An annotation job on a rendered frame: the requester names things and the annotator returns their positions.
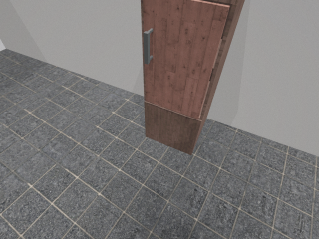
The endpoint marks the cupboard door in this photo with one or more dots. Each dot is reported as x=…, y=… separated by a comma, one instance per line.
x=184, y=43

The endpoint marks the handle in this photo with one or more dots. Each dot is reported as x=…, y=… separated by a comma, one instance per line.
x=146, y=36

